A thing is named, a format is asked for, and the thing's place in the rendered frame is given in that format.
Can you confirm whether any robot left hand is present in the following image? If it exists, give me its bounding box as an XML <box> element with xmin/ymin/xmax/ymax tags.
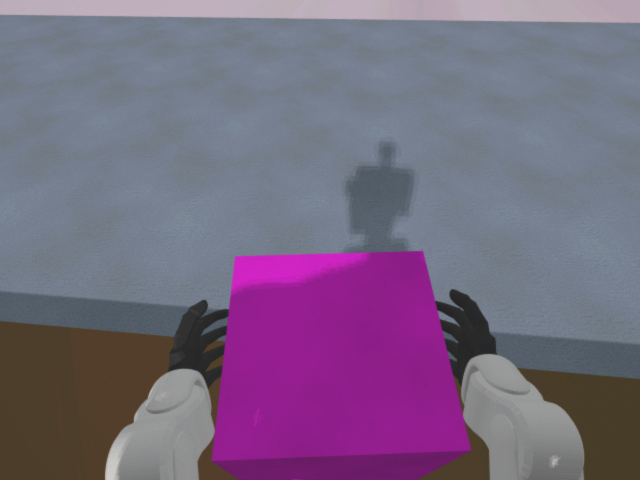
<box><xmin>167</xmin><ymin>300</ymin><xmax>229</xmax><ymax>389</ymax></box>

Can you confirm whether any robot right hand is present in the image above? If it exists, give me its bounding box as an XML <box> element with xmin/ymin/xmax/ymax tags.
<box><xmin>435</xmin><ymin>289</ymin><xmax>497</xmax><ymax>387</ymax></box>

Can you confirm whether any carton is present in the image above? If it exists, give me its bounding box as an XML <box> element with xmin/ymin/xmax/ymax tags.
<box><xmin>212</xmin><ymin>251</ymin><xmax>471</xmax><ymax>480</ymax></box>

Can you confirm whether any right robot forearm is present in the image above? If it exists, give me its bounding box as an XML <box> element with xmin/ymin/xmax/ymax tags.
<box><xmin>461</xmin><ymin>354</ymin><xmax>584</xmax><ymax>480</ymax></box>

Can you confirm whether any left robot forearm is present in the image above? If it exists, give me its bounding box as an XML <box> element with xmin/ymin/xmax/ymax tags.
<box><xmin>105</xmin><ymin>369</ymin><xmax>215</xmax><ymax>480</ymax></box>

